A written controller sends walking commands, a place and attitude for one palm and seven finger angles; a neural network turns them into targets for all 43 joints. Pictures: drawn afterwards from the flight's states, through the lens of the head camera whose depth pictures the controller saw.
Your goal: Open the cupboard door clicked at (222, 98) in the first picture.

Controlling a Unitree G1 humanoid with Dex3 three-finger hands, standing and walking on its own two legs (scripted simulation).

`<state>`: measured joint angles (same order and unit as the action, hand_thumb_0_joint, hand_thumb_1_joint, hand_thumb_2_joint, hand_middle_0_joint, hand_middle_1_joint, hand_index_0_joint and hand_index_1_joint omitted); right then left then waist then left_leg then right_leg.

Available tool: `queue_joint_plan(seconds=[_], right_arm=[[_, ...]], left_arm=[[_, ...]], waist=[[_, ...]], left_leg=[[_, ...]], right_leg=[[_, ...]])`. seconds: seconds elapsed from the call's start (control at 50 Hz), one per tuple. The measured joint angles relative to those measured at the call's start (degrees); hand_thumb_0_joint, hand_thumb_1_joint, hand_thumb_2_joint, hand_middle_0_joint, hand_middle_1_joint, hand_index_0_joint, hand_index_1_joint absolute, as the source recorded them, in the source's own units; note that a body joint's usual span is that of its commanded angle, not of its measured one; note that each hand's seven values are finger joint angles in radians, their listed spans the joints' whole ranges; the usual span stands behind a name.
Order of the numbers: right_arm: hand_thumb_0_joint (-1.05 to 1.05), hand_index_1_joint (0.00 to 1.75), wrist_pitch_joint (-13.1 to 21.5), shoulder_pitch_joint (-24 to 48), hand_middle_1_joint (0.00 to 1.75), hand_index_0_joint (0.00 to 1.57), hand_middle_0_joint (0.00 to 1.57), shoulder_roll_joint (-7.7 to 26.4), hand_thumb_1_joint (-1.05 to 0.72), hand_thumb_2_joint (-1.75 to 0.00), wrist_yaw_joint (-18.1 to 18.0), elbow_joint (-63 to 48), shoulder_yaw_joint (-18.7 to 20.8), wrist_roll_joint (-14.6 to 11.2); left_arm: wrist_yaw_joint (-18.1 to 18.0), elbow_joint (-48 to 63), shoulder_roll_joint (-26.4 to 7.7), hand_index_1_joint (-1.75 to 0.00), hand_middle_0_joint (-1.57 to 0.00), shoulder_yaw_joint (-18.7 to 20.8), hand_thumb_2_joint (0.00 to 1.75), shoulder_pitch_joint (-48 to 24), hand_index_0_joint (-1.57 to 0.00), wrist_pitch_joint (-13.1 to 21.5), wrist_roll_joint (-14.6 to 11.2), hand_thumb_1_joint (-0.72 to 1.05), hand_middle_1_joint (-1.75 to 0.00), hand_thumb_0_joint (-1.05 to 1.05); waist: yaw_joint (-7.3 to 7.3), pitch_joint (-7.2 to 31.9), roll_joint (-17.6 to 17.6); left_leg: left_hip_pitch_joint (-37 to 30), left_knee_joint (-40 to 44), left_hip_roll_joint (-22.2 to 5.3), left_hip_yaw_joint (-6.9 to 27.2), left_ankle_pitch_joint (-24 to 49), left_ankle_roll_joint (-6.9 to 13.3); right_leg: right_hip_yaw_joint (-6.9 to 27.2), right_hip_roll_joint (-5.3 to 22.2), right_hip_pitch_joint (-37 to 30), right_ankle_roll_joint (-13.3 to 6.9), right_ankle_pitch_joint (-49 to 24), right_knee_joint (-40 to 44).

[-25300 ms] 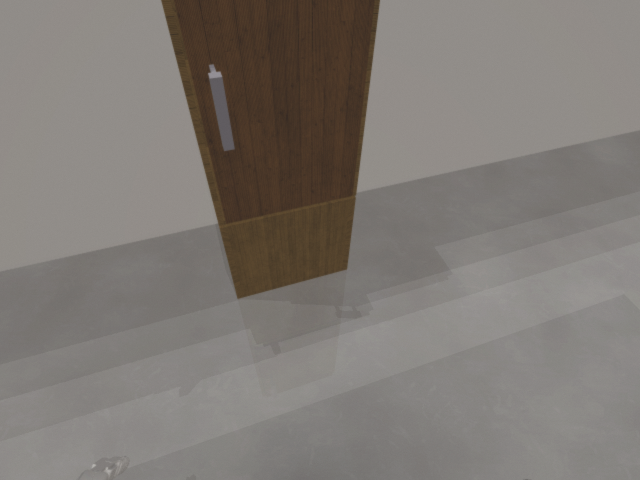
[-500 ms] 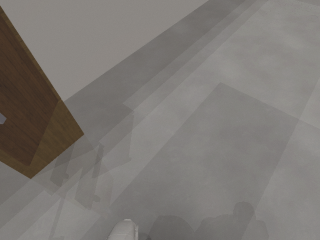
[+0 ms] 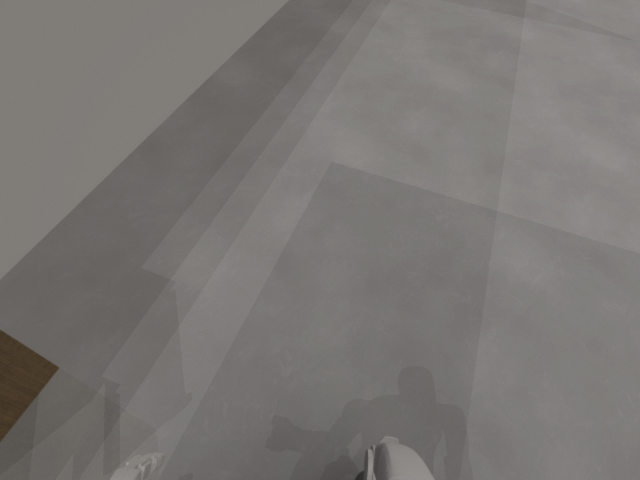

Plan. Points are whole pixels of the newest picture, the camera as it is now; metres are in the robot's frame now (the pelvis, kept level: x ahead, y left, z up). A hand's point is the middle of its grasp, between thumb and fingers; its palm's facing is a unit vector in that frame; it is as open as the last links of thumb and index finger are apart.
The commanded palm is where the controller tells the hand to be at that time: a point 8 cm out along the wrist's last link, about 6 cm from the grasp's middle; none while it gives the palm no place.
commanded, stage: walk to a spot facing it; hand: left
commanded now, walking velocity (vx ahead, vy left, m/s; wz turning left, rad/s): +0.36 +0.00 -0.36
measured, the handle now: out of the picture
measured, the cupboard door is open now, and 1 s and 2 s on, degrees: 38 38 38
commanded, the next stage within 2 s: turn to face it in 1.02 s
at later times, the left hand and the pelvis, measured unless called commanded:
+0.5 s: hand (242, 388) +0.26 +0.13 -0.17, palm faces -0.07 -0.97 -0.22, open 7.2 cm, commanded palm none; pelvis +0.22 -0.06 +0.00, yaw -7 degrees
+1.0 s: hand (287, 231) +0.58 +0.09 -0.17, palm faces -0.20 -0.96 -0.19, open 7.4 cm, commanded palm none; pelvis +0.46 -0.08 +0.00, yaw -13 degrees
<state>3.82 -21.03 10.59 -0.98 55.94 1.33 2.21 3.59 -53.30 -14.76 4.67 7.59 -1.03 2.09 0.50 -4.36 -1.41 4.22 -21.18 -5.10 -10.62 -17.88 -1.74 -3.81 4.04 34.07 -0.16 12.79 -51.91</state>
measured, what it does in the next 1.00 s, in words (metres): walks ahead: right foot, then left foot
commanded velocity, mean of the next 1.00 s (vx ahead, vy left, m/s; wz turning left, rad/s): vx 0.37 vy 0.00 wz -0.18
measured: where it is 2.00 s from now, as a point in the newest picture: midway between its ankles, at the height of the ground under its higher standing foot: (379, 311)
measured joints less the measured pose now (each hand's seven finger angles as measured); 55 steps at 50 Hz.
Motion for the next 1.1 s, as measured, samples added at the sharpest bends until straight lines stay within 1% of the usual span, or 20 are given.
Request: queue_joint_plan(seconds=[0.08, 0.12, 0.16, 0.2, 0.22, 0.26, 0.34, 0.42, 0.52, 0.6, 0.64, 0.68, 0.72, 0.74, 0.78, 0.86, 0.94, 1.04, 1.08, 1.1], right_arm=[[0.00, 0.30, -0.8, -4.1, 0.30, 0.20, 0.20, 0.9, -0.91, -0.89, 0.2, 2.6, 0.4, 0.2], [0.00, 0.30, -1.2, -6.1, 0.30, 0.20, 0.20, 1.2, -0.91, -0.89, 0.2, 4.0, 0.3, 0.0], [0.00, 0.30, -2.2, -6.6, 0.30, 0.20, 0.20, 0.9, -0.91, -0.89, 0.5, 5.8, 0.2, -0.7], [0.01, 0.30, -3.2, -4.4, 0.30, 0.20, 0.20, 0.9, -0.91, -0.89, 0.7, 6.8, 0.3, -1.3], [0.01, 0.30, -3.4, -3.1, 0.30, 0.20, 0.20, 0.8, -0.91, -0.89, 0.7, 6.8, 0.5, -1.4], [0.01, 0.30, -3.3, -0.4, 0.30, 0.20, 0.20, 0.5, -0.91, -0.89, 0.7, 6.0, 0.7, -1.2], [0.01, 0.30, -2.7, 4.6, 0.30, 0.20, 0.19, -0.5, -0.91, -0.89, 1.1, 2.9, 1.1, -0.7], [0.00, 0.30, -2.5, 8.3, 0.30, 0.20, 0.19, -1.1, -0.91, -0.89, 1.8, 1.4, 1.4, -0.5], [0.00, 0.30, -2.6, 12.2, 0.30, 0.20, 0.19, -1.2, -0.91, -0.89, 2.5, 0.9, 1.5, -0.7], [0.00, 0.30, -2.2, 14.9, 0.30, 0.20, 0.19, -1.2, -0.91, -0.89, 2.7, 0.5, 1.4, -0.7], [0.00, 0.30, -1.0, 15.8, 0.30, 0.20, 0.19, -0.8, -0.91, -0.89, 2.5, -0.2, 1.2, -0.4], [0.00, 0.30, 0.4, 16.3, 0.30, 0.20, 0.20, -0.9, -0.91, -0.89, 1.9, -0.8, 1.1, 0.1], [0.00, 0.30, 0.9, 15.0, 0.30, 0.20, 0.20, -1.2, -0.91, -0.89, 1.4, -1.1, 0.9, 0.0], [0.00, 0.30, 1.0, 13.7, 0.30, 0.20, 0.20, -1.4, -0.91, -0.89, 1.2, -0.9, 0.9, -0.1], [0.00, 0.30, 1.0, 10.9, 0.30, 0.20, 0.20, -1.8, -0.91, -0.89, 0.6, 0.3, 0.8, -0.2], [0.00, 0.30, 0.4, 5.3, 0.30, 0.20, 0.20, -1.6, -0.93, -0.89, 0.1, 3.9, 1.1, -0.5], [0.00, 0.30, -0.3, 0.8, 0.30, 0.20, 0.20, -1.0, -0.93, -0.89, 0.5, 6.4, 1.3, -0.6], [0.00, 0.30, -0.5, -3.3, 0.30, 0.20, 0.20, -1.0, -0.92, -0.89, 0.6, 7.8, 1.1, -0.1], [0.00, 0.30, -0.7, -5.0, 0.30, 0.20, 0.20, -1.1, -0.92, -0.89, 0.6, 8.4, 1.0, -0.2], [0.00, 0.30, -0.9, -5.4, 0.30, 0.20, 0.20, -1.2, -0.92, -0.89, 0.6, 9.0, 0.9, -0.4]], left_arm=[[0.1, 0.5, 0.4, -0.30, -0.20, -0.7, 0.90, -4.0, -0.19, -0.1, -0.1, 0.91, -0.30, 0.00], [0.0, 1.1, 0.6, -0.30, -0.20, -1.0, 0.90, -5.6, -0.19, 0.6, -0.1, 0.91, -0.30, 0.00], [-0.6, 1.8, 0.7, -0.30, -0.20, -1.0, 0.90, -6.4, -0.19, 2.6, 0.0, 0.91, -0.30, 0.00], [-1.6, 1.8, 1.4, -0.30, -0.20, -1.3, 0.90, -6.2, -0.19, 3.6, -0.8, 0.91, -0.30, 0.00], [-2.0, 1.5, 1.8, -0.30, -0.20, -1.5, 0.90, -5.5, -0.19, 3.6, -1.0, 0.91, -0.30, 0.00], [-2.7, 0.4, 2.6, -0.30, -0.20, -1.9, 0.90, -3.6, -0.19, 3.4, -1.2, 0.91, -0.30, 0.00], [-3.7, -2.4, 3.9, -0.30, -0.20, -1.3, 0.90, 1.0, -0.20, 3.9, -1.5, 0.93, -0.30, -0.01], [-3.5, -5.0, 3.0, -0.30, -0.21, -1.0, 0.90, 4.7, -0.20, 4.5, -1.2, 0.96, -0.30, -0.02], [-3.4, -8.0, 3.3, -0.30, -0.20, -1.6, 0.90, 9.7, -0.20, 5.0, -1.0, 0.94, -0.30, -0.01], [-3.6, -10.1, 3.8, -0.30, -0.20, -1.9, 0.90, 13.6, -0.20, 4.9, -0.8, 0.92, -0.30, -0.01], [-3.6, -11.1, 4.4, -0.30, -0.20, -2.0, 0.90, 15.7, -0.20, 4.7, -0.9, 0.92, -0.30, 0.00], [-3.4, -12.1, 4.8, -0.30, -0.20, -2.1, 0.90, 16.0, -0.20, 3.8, -1.3, 0.92, -0.30, 0.00], [-3.2, -12.3, 4.7, -0.30, -0.20, -2.1, 0.90, 15.2, -0.20, 3.0, -1.1, 0.91, -0.30, 0.00], [-3.1, -12.2, 4.5, -0.30, -0.20, -2.0, 0.90, 14.4, -0.20, 2.7, -0.9, 0.91, -0.30, 0.00], [-2.7, -11.1, 4.2, -0.30, -0.20, -1.5, 0.90, 12.1, -0.20, 2.1, -0.5, 0.91, -0.30, 0.00], [-2.1, -7.5, 4.3, -0.30, -0.20, -1.0, 0.90, 7.6, -0.19, 1.7, -0.3, 0.91, -0.30, 0.00], [-1.7, -5.4, 4.4, -0.30, -0.20, -0.9, 0.90, 4.2, -0.19, 1.5, -0.3, 0.91, -0.30, 0.00], [-1.4, -4.7, 3.3, -0.30, -0.20, -0.8, 0.90, 0.7, -0.19, 1.2, -0.3, 0.91, -0.30, 0.00], [-1.4, -4.2, 2.7, -0.30, -0.20, -0.9, 0.90, -0.3, -0.19, 1.9, -0.2, 0.91, -0.30, 0.00], [-1.5, -4.1, 2.7, -0.30, -0.20, -0.8, 0.90, -0.8, -0.19, 2.8, -0.1, 0.91, -0.30, 0.00]], waist=[[2.51, -0.8, 0.9], [3.32, -1.0, 1.5], [2.95, -1.6, 1.1], [3.17, -2.9, 1.4], [3.25, -3.1, 1.4], [3.22, -2.8, 1.2], [2.60, -1.0, 0.4], [0.98, 0.8, 0.9], [-1.46, 2.0, 1.2], [-3.10, 2.0, 0.2], [-3.32, 1.8, -0.1], [-2.93, 0.9, -0.6], [-2.61, 0.6, -1.2], [-2.41, 0.7, -1.3], [-2.26, 0.7, -1.4], [-2.41, 1.1, -0.8], [-1.44, 1.4, 0.2], [1.22, 1.0, 0.7], [1.88, 0.7, 1.0], [1.78, 0.4, 1.5]], left_leg=[[-4.4, -0.7, -0.8, -2.8, -4.2, -1.7], [-5.1, -4.7, -2.0, -3.2, -7.6, -2.9], [-0.4, -20.1, -3.2, -1.4, -11.4, -2.4], [7.8, -39.3, -2.3, 4.2, -11.4, -1.2], [11.4, -45.0, -2.0, 5.6, -9.5, -0.9], [17.6, -48.4, -2.2, 6.6, -5.9, -0.9], [25.3, -40.3, -3.1, 7.1, -0.7, -1.5], [28.2, -32.0, -3.3, 7.5, 5.0, -1.7], [26.7, -22.9, -1.9, 6.8, 6.4, -1.2], [22.8, -15.9, 0.3, 5.2, 5.0, 0.2], [19.0, -10.8, 1.5, 4.3, 7.0, 1.9], [18.5, -14.0, 1.9, 3.2, 6.8, 4.1], [16.1, -14.7, 2.2, 2.3, 3.5, 4.3], [14.7, -13.7, 2.4, 2.1, 2.7, 4.1], [11.4, -10.3, 2.8, 2.2, 3.0, 3.2], [5.1, -3.1, 3.1, 1.9, 3.7, 3.1], [-0.1, 1.1, 2.8, 0.5, 2.5, 2.0], [-5.0, 1.4, 1.7, -1.9, -2.1, -0.8], [-5.6, -2.3, 0.4, -2.4, -5.8, -2.2], [-4.2, -7.5, -1.0, -2.3, -8.1, -2.2]], right_leg=[[-2.1, -0.7, -2.9, -1.5, -0.6, 10.8], [-3.4, -2.0, -6.6, -3.0, -0.1, 15.1], [-3.2, -2.7, -8.2, -5.0, -0.5, 14.6], [-3.3, -3.6, -9.8, -5.3, 1.9, 12.8], [-3.2, -4.1, -11.5, -5.3, 2.4, 14.1], [-2.8, -5.0, -15.1, -4.7, 1.6, 18.4], [-1.5, -6.2, -21.0, -5.5, 0.0, 26.6], [-0.9, -7.4, -26.0, -5.4, 0.4, 31.5], [-0.3, -8.0, -31.7, -4.6, 3.5, 34.1], [0.2, -7.0, -35.5, -3.2, 7.9, 33.1], [0.7, -6.1, -34.7, -2.3, 12.1, 26.8], [1.4, -5.0, -27.5, -2.1, 13.8, 8.1], [2.4, -4.3, -19.4, -2.1, 13.2, -9.5], [2.3, -3.7, -15.7, -1.9, 11.5, -14.8], [2.1, -2.0, -9.6, -1.2, 7.5, -18.7], [2.4, 1.3, -2.1, -0.1, 1.1, -11.5], [1.3, 2.9, -0.5, 0.2, -4.3, 1.4], [-1.4, 1.6, -4.0, -1.0, -4.8, 12.9], [-2.6, 0.1, -7.8, -2.2, -4.1, 17.2], [-2.9, -0.8, -8.8, -3.2, -3.2, 17.3]])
